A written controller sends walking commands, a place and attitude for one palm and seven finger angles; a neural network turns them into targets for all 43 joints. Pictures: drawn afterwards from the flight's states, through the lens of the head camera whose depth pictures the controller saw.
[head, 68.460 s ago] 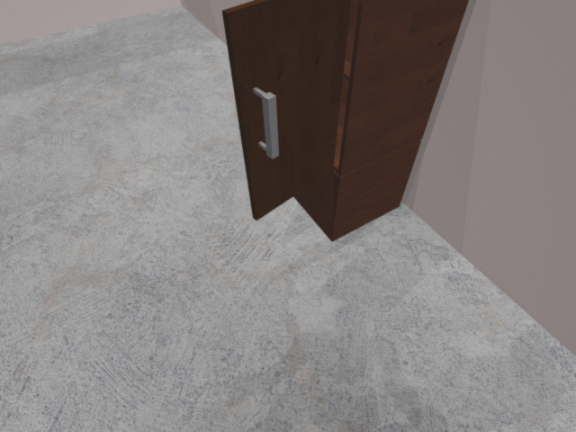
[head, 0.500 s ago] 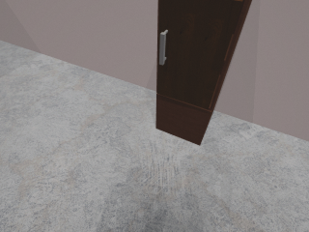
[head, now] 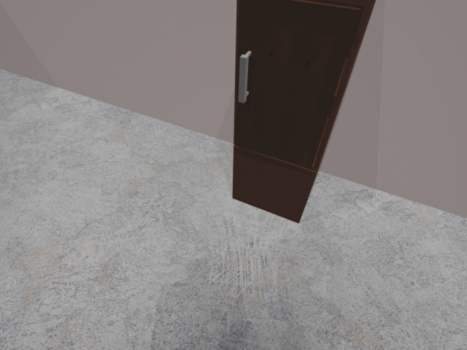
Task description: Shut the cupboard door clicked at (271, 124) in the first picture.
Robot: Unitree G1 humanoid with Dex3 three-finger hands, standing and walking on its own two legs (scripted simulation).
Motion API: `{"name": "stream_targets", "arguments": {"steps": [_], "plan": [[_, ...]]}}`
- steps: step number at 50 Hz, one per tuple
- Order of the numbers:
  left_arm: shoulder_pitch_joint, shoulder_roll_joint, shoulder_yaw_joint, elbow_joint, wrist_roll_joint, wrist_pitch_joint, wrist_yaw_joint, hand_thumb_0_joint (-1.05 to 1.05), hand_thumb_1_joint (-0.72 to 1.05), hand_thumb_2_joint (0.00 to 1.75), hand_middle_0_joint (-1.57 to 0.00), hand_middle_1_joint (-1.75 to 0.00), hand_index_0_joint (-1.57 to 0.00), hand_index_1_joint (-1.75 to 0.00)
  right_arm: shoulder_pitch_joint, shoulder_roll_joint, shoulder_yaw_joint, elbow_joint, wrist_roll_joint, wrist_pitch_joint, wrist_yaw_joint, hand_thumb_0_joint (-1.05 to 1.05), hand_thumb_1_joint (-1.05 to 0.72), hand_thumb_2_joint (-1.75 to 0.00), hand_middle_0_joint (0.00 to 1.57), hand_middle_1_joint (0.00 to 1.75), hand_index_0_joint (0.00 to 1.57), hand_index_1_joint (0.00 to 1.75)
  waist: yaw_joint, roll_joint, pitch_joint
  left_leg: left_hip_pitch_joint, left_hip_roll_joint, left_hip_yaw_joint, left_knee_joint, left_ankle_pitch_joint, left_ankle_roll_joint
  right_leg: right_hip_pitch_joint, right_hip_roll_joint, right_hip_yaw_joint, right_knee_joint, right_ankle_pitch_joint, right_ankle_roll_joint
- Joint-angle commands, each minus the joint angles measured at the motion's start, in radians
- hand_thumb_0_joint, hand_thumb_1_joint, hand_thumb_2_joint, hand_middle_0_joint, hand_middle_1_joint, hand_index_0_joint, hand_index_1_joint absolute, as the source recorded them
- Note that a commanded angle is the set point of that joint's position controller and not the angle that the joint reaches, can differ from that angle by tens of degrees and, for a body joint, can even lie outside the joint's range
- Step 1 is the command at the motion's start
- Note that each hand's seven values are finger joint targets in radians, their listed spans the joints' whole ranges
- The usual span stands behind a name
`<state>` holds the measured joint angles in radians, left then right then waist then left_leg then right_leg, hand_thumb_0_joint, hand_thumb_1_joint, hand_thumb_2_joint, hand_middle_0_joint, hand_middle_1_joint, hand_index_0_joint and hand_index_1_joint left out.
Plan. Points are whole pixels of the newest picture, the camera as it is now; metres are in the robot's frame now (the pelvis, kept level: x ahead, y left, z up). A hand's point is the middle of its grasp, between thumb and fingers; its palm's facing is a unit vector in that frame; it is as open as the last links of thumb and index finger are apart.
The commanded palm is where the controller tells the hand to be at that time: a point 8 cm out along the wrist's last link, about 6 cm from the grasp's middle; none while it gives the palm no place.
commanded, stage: let the arm hang, fingers relaxed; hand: left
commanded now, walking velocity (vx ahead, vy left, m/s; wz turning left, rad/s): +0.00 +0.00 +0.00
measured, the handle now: (245, 77) +0.96 +0.01 +0.00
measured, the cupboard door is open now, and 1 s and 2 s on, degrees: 2 2 2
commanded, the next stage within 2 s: look to check the result in 0.02 s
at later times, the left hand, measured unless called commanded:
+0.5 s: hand out of the picture +0.01 +0.19 -0.17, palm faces +0.03 -0.97 -0.23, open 7.4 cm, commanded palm none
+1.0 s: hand out of the picture +0.05 +0.20 -0.19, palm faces +0.19 -0.96 -0.21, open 7.4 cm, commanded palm none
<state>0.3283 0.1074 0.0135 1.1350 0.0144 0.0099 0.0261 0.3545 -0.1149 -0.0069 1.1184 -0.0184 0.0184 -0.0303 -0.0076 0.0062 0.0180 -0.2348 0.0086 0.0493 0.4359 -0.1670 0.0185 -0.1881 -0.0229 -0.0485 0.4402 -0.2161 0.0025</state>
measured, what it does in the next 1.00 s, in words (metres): stands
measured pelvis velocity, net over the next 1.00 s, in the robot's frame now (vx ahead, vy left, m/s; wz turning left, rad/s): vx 0.02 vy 0.00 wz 0.17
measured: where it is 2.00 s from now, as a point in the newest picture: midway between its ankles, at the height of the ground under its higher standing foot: outside the picture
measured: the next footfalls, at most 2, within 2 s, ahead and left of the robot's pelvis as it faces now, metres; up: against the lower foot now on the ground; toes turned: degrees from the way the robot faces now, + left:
right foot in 1.34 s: +0.17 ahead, -0.12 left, +0.00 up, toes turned +22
left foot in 1.74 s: +0.15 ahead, +0.16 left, +0.00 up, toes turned +33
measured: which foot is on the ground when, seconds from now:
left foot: down 0.00-1.00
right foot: down 0.00-0.98, up 1.00-1.00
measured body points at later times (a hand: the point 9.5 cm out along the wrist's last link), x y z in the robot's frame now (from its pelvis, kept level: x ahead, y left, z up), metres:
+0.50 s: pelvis +0.01 -0.01 +0.00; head +0.02 -0.01 +0.45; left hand +0.01 +0.24 -0.15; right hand +0.02 -0.25 -0.16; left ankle +0.05 +0.11 -0.74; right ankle +0.02 -0.12 -0.74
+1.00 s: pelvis +0.02 +0.00 -0.02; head +0.05 +0.02 +0.43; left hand +0.04 +0.25 -0.18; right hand +0.08 -0.24 -0.17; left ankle +0.04 +0.10 -0.74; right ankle +0.02 -0.12 -0.74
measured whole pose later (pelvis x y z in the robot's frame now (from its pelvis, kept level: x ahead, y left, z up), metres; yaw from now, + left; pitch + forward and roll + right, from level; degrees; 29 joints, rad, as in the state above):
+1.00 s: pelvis +0.02 +0.00 -0.02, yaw +10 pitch -2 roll -1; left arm 0.18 0.20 0.06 1.01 0.02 0.04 0.02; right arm 0.26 -0.19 -0.04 1.03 -0.03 0.06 0.00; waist -0.03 -0.01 0.09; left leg -0.33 0.01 0.04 0.67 -0.30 0.03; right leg -0.21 -0.09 -0.19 0.65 -0.39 0.01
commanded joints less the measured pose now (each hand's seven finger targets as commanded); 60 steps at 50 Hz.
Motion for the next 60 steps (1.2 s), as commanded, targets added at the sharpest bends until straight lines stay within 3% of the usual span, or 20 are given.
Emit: {"name": "stream_targets", "arguments": {"steps": [1, 7, 12, 16, 34, 36, 38, 41, 42, 44, 46, 47, 48, 49, 50, 51, 52, 54, 57, 60], "plan": [[0.081, 0.114, 0.025, -0.014, 0.003, -0.011, 0.009, 0.0, 0.9, 0.9, -0.2, -0.3, -0.2, -0.3, 0.052, -0.108, -0.019, -0.03, 0.002, -0.018, -0.01, 0.0, -0.9, -0.9, 0.2, 0.3, 0.2, 0.3, 0.005, 0.026, 0.104, -0.059, 0.089, -0.128, -0.151, -0.188, 0.018, -0.062, -0.058, 0.072, -0.106, -0.086, -0.038], [0.062, 0.146, 0.027, -0.023, 0.003, -0.019, 0.009, 0.0, 0.9, 0.9, -0.2, -0.3, -0.2, -0.3, 0.038, -0.131, -0.024, -0.038, 0.005, -0.017, -0.007, 0.0, -0.9, -0.9, 0.2, 0.3, 0.2, 0.3, -0.001, -0.011, 0.09, -0.01, 0.081, -0.104, -0.109, -0.113, 0.015, -0.081, -0.071, 0.082, -0.127, -0.103, -0.045], [0.039, 0.166, 0.028, -0.026, 0.002, -0.021, 0.007, 0.0, 0.9, 0.9, -0.2, -0.3, -0.2, -0.3, 0.011, -0.154, -0.025, -0.04, 0.006, -0.021, -0.006, 0.0, -0.9, -0.9, 0.2, 0.3, 0.2, 0.3, 0.0, 0.002, 0.069, 0.013, 0.091, -0.111, -0.114, -0.071, 0.017, -0.058, -0.071, 0.084, -0.124, -0.059, -0.045], [0.013, 0.182, 0.028, -0.024, 0.002, -0.019, 0.004, 0.0, 0.9, 0.9, -0.2, -0.3, -0.2, -0.3, -0.016, -0.168, -0.023, -0.039, 0.005, -0.018, -0.004, 0.0, -0.9, -0.9, 0.2, 0.3, 0.2, 0.3, -0.001, -0.003, 0.099, 0.001, 0.089, -0.112, -0.129, -0.109, 0.013, -0.066, -0.074, 0.091, -0.139, -0.095, -0.043], [-0.091, 0.267, 0.033, -0.037, -0.002, -0.028, -0.004, 0.0, 0.9, 0.9, -0.2, -0.3, -0.2, -0.3, -0.123, -0.251, -0.024, -0.041, 0.005, -0.027, 0.001, 0.0, -0.9, -0.9, 0.2, 0.3, 0.2, 0.3, 0.004, 0.009, 0.036, 0.064, 0.103, -0.112, -0.126, 0.049, 0.006, 0.02, -0.09, 0.089, -0.155, 0.025, -0.043], [-0.071, 0.224, 0.029, -0.036, -0.003, -0.018, 0.001, 0.0, 0.9, 0.9, -0.2, -0.3, -0.2, -0.3, -0.107, -0.192, -0.012, -0.042, 0.004, -0.019, 0.005, 0.0, -0.9, -0.9, 0.2, 0.3, 0.2, 0.3, 0.006, -0.007, 0.035, 0.03, 0.095, -0.111, -0.099, 0.087, -0.002, 0.038, -0.105, 0.066, -0.124, 0.051, -0.034], [-0.053, 0.223, 0.035, -0.045, -0.003, -0.007, 0.006, 0.0, 0.9, 0.9, -0.2, -0.3, -0.2, -0.3, -0.102, -0.179, -0.013, -0.055, 0.003, -0.006, 0.007, 0.0, -0.9, -0.9, 0.2, 0.3, 0.2, 0.3, 0.011, -0.018, 0.041, -0.009, 0.078, -0.107, -0.047, 0.092, -0.007, 0.036, -0.127, 0.054, -0.095, 0.052, -0.038], [-0.06, 0.264, 0.061, -0.083, 0.001, 0.001, 0.01, 0.0, 0.9, 0.9, -0.2, -0.3, -0.2, -0.3, -0.107, -0.177, -0.028, -0.088, 0.002, 0.008, 0.011, 0.0, -0.9, -0.9, 0.2, 0.3, 0.2, 0.3, 0.014, -0.096, 0.029, -0.071, 0.035, -0.064, 0.101, 0.06, -0.02, 0.031, -0.218, 0.077, -0.098, 0.065, -0.09], [-0.067, 0.274, 0.068, -0.099, 0.004, 0.003, 0.012, 0.0, 0.9, 0.9, -0.2, -0.3, -0.2, -0.3, -0.103, -0.179, -0.033, -0.101, 0.001, 0.012, 0.011, 0.0, -0.9, -0.9, 0.2, 0.3, 0.2, 0.3, 0.013, -0.132, 0.019, -0.082, 0.028, -0.048, 0.177, 0.028, -0.023, 0.026, -0.253, 0.084, -0.102, 0.089, -0.116], [-0.096, 0.277, 0.077, -0.137, 0.009, 0.005, 0.014, 0.0, 0.9, 0.9, -0.2, -0.3, -0.2, -0.3, -0.105, -0.172, -0.045, -0.126, -0.002, 0.021, 0.015, 0.0, -0.9, -0.9, 0.2, 0.3, 0.2, 0.3, 0.005, -0.156, 0.029, -0.125, 0.029, -0.031, 0.323, -0.183, -0.031, 0.008, -0.318, 0.074, -0.082, 0.181, -0.164], [-0.123, 0.28, 0.087, -0.167, 0.016, 0.006, 0.016, 0.0, 0.9, 0.9, -0.2, -0.3, -0.2, -0.3, -0.101, -0.169, -0.053, -0.149, 0.0, 0.023, 0.023, 0.0, -0.9, -0.9, 0.2, 0.3, 0.2, 0.3, -0.009, -0.149, 0.045, -0.118, 0.061, -0.024, 0.298, -0.238, -0.033, -0.025, -0.351, 0.024, -0.021, 0.232, -0.161], [-0.128, 0.275, 0.088, -0.177, 0.014, 0.007, 0.014, 0.0, 0.9, 0.9, -0.2, -0.3, -0.2, -0.3, -0.084, -0.174, -0.052, -0.155, 0.001, 0.02, 0.027, 0.0, -0.9, -0.9, 0.2, 0.3, 0.2, 0.3, -0.018, -0.088, 0.041, -0.068, 0.074, -0.036, 0.206, -0.147, -0.025, -0.058, -0.325, -0.009, 0.037, 0.174, -0.122], [-0.122, 0.26, 0.088, -0.19, 0.009, 0.013, 0.009, 0.0, 0.9, 0.9, -0.2, -0.3, -0.2, -0.3, -0.041, -0.195, -0.056, -0.155, -0.005, 0.014, 0.029, 0.0, -0.9, -0.9, 0.2, 0.3, 0.2, 0.3, -0.033, 0.053, 0.029, -0.013, 0.115, -0.135, 0.057, 0.025, 0.011, -0.117, -0.241, -0.082, 0.155, 0.019, -0.052], [-0.092, 0.207, 0.083, -0.211, 0.0, 0.017, 0.002, 0.0, 0.9, 0.9, -0.2, -0.3, -0.2, -0.3, -0.015, -0.269, -0.068, -0.16, -0.021, 0.01, 0.024, 0.0, -0.9, -0.9, 0.2, 0.3, 0.2, 0.3, -0.033, 0.269, 0.044, 0.01, 0.244, -0.387, -0.067, 0.102, 0.09, -0.212, -0.092, -0.132, 0.321, -0.234, 0.022], [-0.165, 0.208, 0.077, -0.242, 0.007, 0.023, 0.004, 0.0, 0.9, 0.9, -0.2, -0.3, -0.2, -0.3, 0.046, -0.293, -0.078, -0.145, -0.031, 0.009, 0.014, 0.0, -0.9, -0.9, 0.2, 0.3, 0.2, 0.3, -0.083, 0.334, 0.033, 0.04, 0.303, -0.601, -0.206, -0.063, 0.157, -0.309, -0.018, -0.057, 0.527, -0.411, 0.026], [-0.207, 0.208, 0.079, -0.261, 0.013, 0.026, 0.0, 0.0, 0.9, 0.9, -0.2, -0.3, -0.2, -0.3, 0.064, -0.307, -0.079, -0.144, -0.027, 0.009, 0.008, 0.0, -0.9, -0.9, 0.2, 0.3, 0.2, 0.3, -0.079, 0.257, 0.028, 0.03, 0.31, -0.628, -0.239, -0.232, 0.164, -0.368, -0.035, 0.039, 0.633, -0.357, 0.015], [-0.221, 0.211, 0.078, -0.269, 0.015, 0.014, -0.007, 0.0, 0.9, 0.9, -0.2, -0.3, -0.2, -0.3, 0.038, -0.285, -0.076, -0.157, -0.023, -0.001, 0.005, 0.0, -0.9, -0.9, 0.2, 0.3, 0.2, 0.3, -0.058, 0.146, 0.017, 0.024, 0.295, -0.623, -0.223, -0.289, 0.176, -0.39, -0.046, 0.07, 0.665, -0.285, 0.014], [-0.194, 0.194, 0.077, -0.266, 0.013, -0.005, -0.021, 0.0, 0.9, 0.9, -0.2, -0.3, -0.2, -0.3, -0.017, -0.278, -0.073, -0.181, -0.021, -0.016, 0.002, 0.0, -0.9, -0.9, 0.2, 0.3, 0.2, 0.3, -0.032, 0.085, -0.012, 0.046, 0.237, -0.517, -0.192, -0.231, 0.167, -0.389, -0.047, 0.075, 0.628, -0.202, 0.028], [-0.196, 0.186, 0.073, -0.279, 0.011, -0.015, -0.029, 0.0, 0.9, 0.9, -0.2, -0.3, -0.2, -0.3, 0.0, -0.275, -0.076, -0.178, -0.017, -0.026, -0.001, 0.0, -0.9, -0.9, 0.2, 0.3, 0.2, 0.3, -0.043, 0.084, -0.042, 0.098, 0.201, -0.49, -0.172, -0.176, 0.176, -0.374, -0.022, 0.057, 0.508, -0.2, 0.038], [-0.206, 0.175, 0.072, -0.302, 0.012, -0.016, -0.033, 0.0, 0.9, 0.9, -0.2, -0.3, -0.2, -0.3, -0.001, -0.286, -0.085, -0.18, -0.018, -0.021, 0.005, 0.0, -0.9, -0.9, 0.2, 0.3, 0.2, 0.3, -0.046, 0.134, -0.022, 0.07, 0.175, -0.486, -0.175, -0.247, 0.173, -0.346, -0.002, 0.031, 0.411, -0.204, 0.043]]}}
